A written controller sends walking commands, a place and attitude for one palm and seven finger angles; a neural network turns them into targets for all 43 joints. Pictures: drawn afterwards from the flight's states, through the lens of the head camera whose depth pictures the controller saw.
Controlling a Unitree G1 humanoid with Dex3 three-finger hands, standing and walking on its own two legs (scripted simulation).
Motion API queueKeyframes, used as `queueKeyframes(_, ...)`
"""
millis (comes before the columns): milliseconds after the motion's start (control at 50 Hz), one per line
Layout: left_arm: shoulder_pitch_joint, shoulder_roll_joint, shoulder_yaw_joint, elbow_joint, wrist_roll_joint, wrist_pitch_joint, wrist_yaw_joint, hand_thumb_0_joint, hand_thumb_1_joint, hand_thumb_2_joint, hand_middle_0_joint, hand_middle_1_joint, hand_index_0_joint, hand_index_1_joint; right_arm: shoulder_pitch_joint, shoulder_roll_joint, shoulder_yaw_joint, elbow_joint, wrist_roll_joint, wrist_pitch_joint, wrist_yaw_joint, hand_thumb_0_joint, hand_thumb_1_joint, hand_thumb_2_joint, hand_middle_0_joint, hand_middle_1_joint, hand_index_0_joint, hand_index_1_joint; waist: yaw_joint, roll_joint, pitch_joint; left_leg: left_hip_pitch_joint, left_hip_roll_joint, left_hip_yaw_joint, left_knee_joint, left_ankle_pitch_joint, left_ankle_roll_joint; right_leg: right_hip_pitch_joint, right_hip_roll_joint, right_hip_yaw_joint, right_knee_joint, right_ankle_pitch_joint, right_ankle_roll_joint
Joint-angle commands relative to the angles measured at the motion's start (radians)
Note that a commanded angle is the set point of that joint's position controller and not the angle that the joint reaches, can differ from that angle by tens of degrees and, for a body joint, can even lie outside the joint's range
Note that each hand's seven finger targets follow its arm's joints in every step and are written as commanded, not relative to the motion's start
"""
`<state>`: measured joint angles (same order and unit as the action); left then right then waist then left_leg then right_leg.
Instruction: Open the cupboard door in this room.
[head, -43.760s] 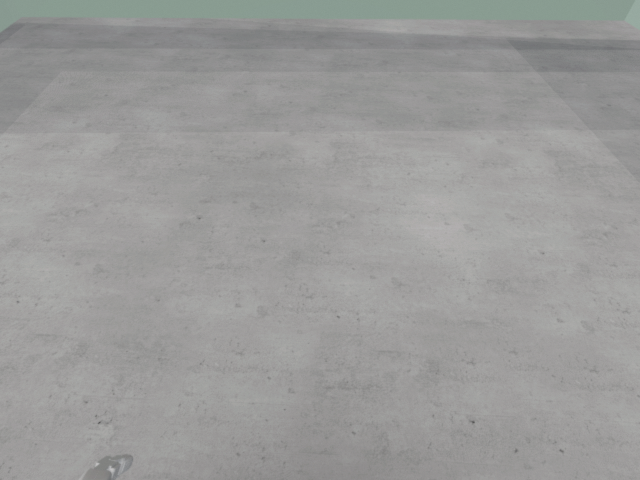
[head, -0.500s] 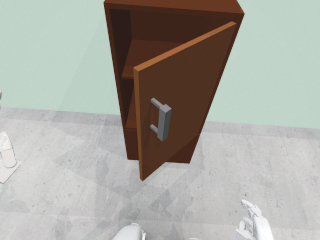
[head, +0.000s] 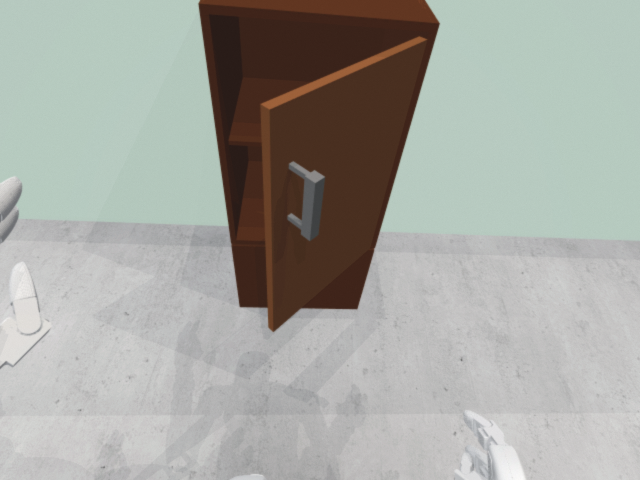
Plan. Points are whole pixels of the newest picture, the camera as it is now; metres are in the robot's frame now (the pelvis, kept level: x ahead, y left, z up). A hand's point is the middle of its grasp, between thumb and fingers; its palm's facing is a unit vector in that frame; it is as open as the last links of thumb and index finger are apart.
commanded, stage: stop stepping back and stand still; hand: left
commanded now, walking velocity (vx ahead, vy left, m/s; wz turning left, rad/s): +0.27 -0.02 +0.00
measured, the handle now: (303, 201) +0.52 +0.08 +0.04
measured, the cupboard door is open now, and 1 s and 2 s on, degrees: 46 46 46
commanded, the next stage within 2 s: let the arm hang, fingers relaxed in 0.78 s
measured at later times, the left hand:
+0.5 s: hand out of the picture +0.11 +0.25 +0.19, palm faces +0.50 -0.76 -0.42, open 7.4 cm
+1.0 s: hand out of the picture +0.11 +0.28 +0.01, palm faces +0.19 -0.85 -0.49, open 7.4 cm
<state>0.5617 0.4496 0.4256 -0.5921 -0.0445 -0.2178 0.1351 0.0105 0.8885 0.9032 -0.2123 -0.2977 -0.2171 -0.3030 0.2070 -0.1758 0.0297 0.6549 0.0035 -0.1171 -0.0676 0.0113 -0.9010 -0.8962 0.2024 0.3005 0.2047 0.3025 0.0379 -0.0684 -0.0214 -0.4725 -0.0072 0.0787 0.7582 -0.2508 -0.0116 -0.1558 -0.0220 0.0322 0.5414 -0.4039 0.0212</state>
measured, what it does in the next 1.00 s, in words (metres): steps on the spot: left foot, then right foot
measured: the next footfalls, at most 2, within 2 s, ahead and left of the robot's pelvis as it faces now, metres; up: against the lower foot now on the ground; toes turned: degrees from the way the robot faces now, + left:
left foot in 0.02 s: +0.08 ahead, +0.09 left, +0.00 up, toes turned +3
right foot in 0.30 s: -0.04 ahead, -0.09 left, +0.00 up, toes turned +0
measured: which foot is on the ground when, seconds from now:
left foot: up 0.00-0.00, down 0.02-0.30, up 0.32-0.60, down 0.62-1.00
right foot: down 0.00-0.04, up 0.06-0.28, down 0.30-1.00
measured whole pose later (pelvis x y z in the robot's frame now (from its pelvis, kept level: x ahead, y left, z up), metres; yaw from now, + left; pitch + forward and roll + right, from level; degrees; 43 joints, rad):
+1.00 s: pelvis -0.10 +0.02 -0.01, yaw +2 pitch +1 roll +2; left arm 0.31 0.34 0.17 0.15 0.02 -0.03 0.03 0.00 0.90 0.90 -0.20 -0.29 -0.20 -0.30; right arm 0.16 -0.28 -0.01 0.78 -0.03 -0.07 0.01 0.01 -0.90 -0.90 0.20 0.30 0.20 0.30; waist 0.00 0.06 -0.02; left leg -0.32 -0.01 0.02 0.62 -0.31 -0.01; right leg -0.37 -0.04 -0.04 0.70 -0.35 -0.01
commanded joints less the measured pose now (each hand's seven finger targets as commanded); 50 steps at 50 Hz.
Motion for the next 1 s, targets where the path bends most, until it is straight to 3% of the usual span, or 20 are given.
queueKeyframes(0,-0.083,0.14,0.12,-0.119,-0.01,-0.019,0.033,0.0,0.9,0.9,-0.2,-0.3,-0.2,-0.3,-0.077,-0.171,-0.056,-0.173,0.001,-0.081,-0.036,0.0,-0.9,-0.9,0.2,0.3,0.2,0.3,-0.049,0.386,-0.114,0.442,0.218,-0.27,-0.401,0.477,0.07,-0.229,-0.007,-0.048,0.213,0.064,-0.007)
queueKeyframes(40,-0.141,0.144,0.103,-0.1,-0.006,-0.04,0.028,0.0,0.9,0.9,-0.2,-0.3,-0.2,-0.3,-0.055,-0.18,-0.07,-0.17,-0.004,-0.106,-0.021,0.0,-0.9,-0.9,0.2,0.3,0.2,0.3,-0.047,0.202,-0.058,0.343,0.312,-0.462,-0.514,0.23,0.153,-0.247,0.049,0.014,0.303,-0.16,-0.002)
queueKeyframes(80,-0.104,0.175,0.128,-0.142,-0.005,-0.035,0.031,0.0,0.9,0.9,-0.2,-0.3,-0.2,-0.3,-0.067,-0.157,-0.06,-0.157,-0.02,-0.117,-0.019,0.0,-0.9,-0.9,0.2,0.3,0.2,0.3,-0.058,0.21,-0.084,0.345,0.302,-0.454,-0.564,0.127,0.098,-0.247,0.018,0.007,0.331,-0.082,-0.007)
queueKeyframes(180,0.099,0.157,0.132,-0.221,0.014,-0.023,0.039,0.0,0.9,0.9,-0.2,-0.3,-0.2,-0.3,-0.11,-0.16,-0.061,-0.2,-0.019,-0.093,0.004,0.0,-0.9,-0.9,0.2,0.3,0.2,0.3,-0.026,0.394,-0.046,-0.033,0.195,-0.19,-0.684,-0.462,0.078,0.093,0.071,-0.153,0.185,-0.056,-0.035)
queueKeyframes(220,0.09,0.177,0.153,-0.176,0.022,-0.017,0.043,0.0,0.9,0.9,-0.2,-0.3,-0.2,-0.3,-0.11,-0.166,-0.07,-0.208,-0.02,-0.07,-0.003,0.0,-0.9,-0.9,0.2,0.3,0.2,0.3,-0.023,0.343,-0.007,-0.149,0.166,-0.152,-0.603,-0.534,0.057,0.189,0.081,-0.183,0.079,-0.077,-0.055)
queueKeyframes(240,0.078,0.169,0.147,-0.143,0.026,-0.015,0.044,0.0,0.9,0.9,-0.2,-0.3,-0.2,-0.3,-0.112,-0.154,-0.074,-0.205,-0.022,-0.057,-0.008,0.0,-0.9,-0.9,0.2,0.3,0.2,0.3,-0.013,0.221,0.011,-0.178,0.123,-0.117,-0.44,-0.469,0.045,0.204,0.051,-0.124,-0.057,-0.11,-0.076)
queueKeyframes(260,0.057,0.19,0.158,-0.103,0.029,-0.009,0.043,0.0,0.9,0.9,-0.2,-0.3,-0.2,-0.3,-0.097,-0.142,-0.08,-0.195,-0.02,-0.04,-0.01,0.0,-0.9,-0.9,0.2,0.3,0.2,0.3,-0.013,-0.028,0.029,-0.176,0.033,-0.033,-0.098,-0.349,0.026,0.102,-0.078,0.088,-0.244,-0.203,-0.139)
queueKeyframes(280,-0.016,0.208,0.154,-0.126,0.021,-0.007,0.037,0.0,0.9,0.9,-0.2,-0.3,-0.2,-0.3,-0.094,-0.149,-0.087,-0.195,-0.009,-0.032,-0.013,0.0,-0.9,-0.9,0.2,0.3,0.2,0.3,-0.018,-0.246,0.047,-0.192,-0.017,-0.053,0.294,-0.238,0.012,-0.116,-0.35,0.515,-0.455,-0.422,-0.241)
queueKeyframes(320,-0.207,0.234,0.191,-0.132,0.014,-0.055,0.028,0.0,0.9,0.9,-0.2,-0.3,-0.2,-0.3,-0.071,-0.169,-0.089,-0.125,-0.034,-0.046,-0.011,0.0,-0.9,-0.9,0.2,0.3,0.2,0.3,-0.073,-0.066,0.026,-0.161,0.044,-0.121,0.477,-0.1,-0.012,-0.231,-0.375,0.426,-0.444,-0.288,-0.241)
queueKeyframes(400,-0.158,0.125,0.078,0.06,0.02,-0.051,0.015,0.0,0.9,0.9,-0.2,-0.3,-0.2,-0.3,-0.048,-0.152,-0.079,-0.124,-0.016,-0.049,-0.02,0.0,-0.9,-0.9,0.2,0.3,0.2,0.3,-0.067,0.043,0.039,-0.058,0.072,-0.048,0.268,0.018,0.013,-0.247,-0.243,0.187,-0.394,-0.265,-0.16)
queueKeyframes(520,-0.128,0.127,0.06,-0.006,0.028,-0.042,0.045,0.0,0.9,0.9,-0.2,-0.3,-0.2,-0.3,-0.049,-0.15,-0.071,-0.136,-0.02,-0.097,-0.05,0.0,-0.9,-0.9,0.2,0.3,0.2,0.3,-0.029,-0.11,-0.007,0.208,0.021,0.041,-0.252,-0.082,0.053,-0.109,-0.19,0.103,-0.317,-0.132,-0.121)
queueKeyframes(560,-0.129,0.14,0.085,-0.079,0.021,-0.049,0.049,0.0,0.9,0.9,-0.2,-0.3,-0.2,-0.3,-0.039,-0.155,-0.07,-0.154,-0.024,-0.097,-0.044,0.0,-0.9,-0.9,0.2,0.3,0.2,0.3,-0.039,-0.001,-0.022,0.29,0.049,-0.017,-0.371,-0.065,0.067,-0.106,-0.142,0.081,-0.197,-0.043,-0.089)
queueKeyframes(620,-0.128,0.181,0.137,-0.159,0.016,-0.065,0.054,0.0,0.9,0.9,-0.2,-0.3,-0.2,-0.3,-0.044,-0.182,-0.079,-0.179,-0.012,-0.085,-0.03,0.0,-0.9,-0.9,0.2,0.3,0.2,0.3,-0.032,0.257,-0.075,0.385,0.242,-0.272,-0.384,0.297,0.124,-0.17,-0.004,-0.051,0.09,0.229,-0.015)
queueKeyframes(660,-0.056,0.173,0.15,-0.104,0.014,-0.059,0.041,0.0,0.9,0.9,-0.2,-0.3,-0.2,-0.3,-0.052,-0.158,-0.071,-0.16,-0.008,-0.085,-0.018,0.0,-0.9,-0.9,0.2,0.3,0.2,0.3,-0.033,0.282,-0.05,0.276,0.194,-0.14,-0.365,0.305,0.099,-0.085,0.008,-0.075,0.008,0.199,-0.016)
queueKeyframes(780,-0.024,0.138,0.118,-0.018,0.005,-0.045,0.032,0.0,0.9,0.9,-0.2,-0.3,-0.2,-0.3,-0.037,-0.14,-0.077,-0.158,0.002,-0.077,0.005,0.0,-0.9,-0.9,0.2,0.3,0.2,0.3,-0.052,-0.068,-0.066,0.16,0.026,-0.02,-0.135,0.005,0.018,0.038,-0.186,0.166,-0.186,0.514,-0.098)
queueKeyframes(840,-0.004,0.127,0.112,-0.018,0.0,-0.039,0.03,0.0,0.9,0.9,-0.2,-0.3,-0.2,-0.3,-0.053,-0.135,-0.066,-0.156,-0.003,-0.066,0.004,0.0,-0.9,-0.9,0.2,0.3,0.2,0.3,-0.054,-0.012,-0.047,0.235,0.048,-0.056,-0.28,0.057,0.028,-0.02,-0.142,0.076,-0.175,0.384,-0.071)
queueKeyframes(860,-0.138,-0.022,-0.298,0.708,0.107,0.126,-0.111,0.0,0.9,0.9,-0.2,-0.3,-0.2,-0.3,-0.075,-0.303,-0.12,0.091,-0.013,-0.073,0.088,0.0,-0.9,-0.9,0.2,0.3,0.2,0.3,-0.094,0.084,-0.012,0.2,0.114,-0.142,-0.138,0.312,0.048,-0.183,-0.15,-0.043,0.055,0.473,-0.076)
queueKeyframes(900,-0.116,-0.121,-0.311,0.728,0.08,0.213,-0.138,0.0,0.9,0.9,-0.2,-0.3,-0.2,-0.3,-0.047,-0.264,-0.107,0.043,-0.012,0.015,0.077,0.0,-0.9,-0.9,0.2,0.3,0.2,0.3,-0.055,0.221,-0.014,0.122,0.199,-0.22,-0.299,0.404,0.097,-0.18,-0.028,-0.082,0.183,0.178,-0.03)
queueKeyframes(940,-0.197,-0.104,-0.321,0.795,0.077,0.212,-0.135,0.0,0.9,0.9,-0.2,-0.3,-0.2,-0.3,-0.056,-0.257,-0.087,0.036,-0.037,0.042,0.071,0.0,-0.9,-0.9,0.2,0.3,0.2,0.3,-0.047,0.167,-0.042,0.099,0.245,-0.328,-0.332,0.493,0.163,-0.186,0.001,-0.052,0.253,-0.009,-0.027)
queueKeyframes(980,-0.218,-0.083,-0.324,0.917,0.078,0.205,-0.131,0.0,0.9,0.9,-0.2,-0.3,-0.2,-0.3,-0.074,-0.264,-0.079,0.048,-0.044,0.056,0.065,0.0,-0.9,-0.9,0.2,0.3,0.2,0.3,-0.02,0.012,-0.076,0.128,0.221,-0.298,-0.291,0.537,0.15,-0.082,-0.009,-0.035,0.126,0.109,-0.036)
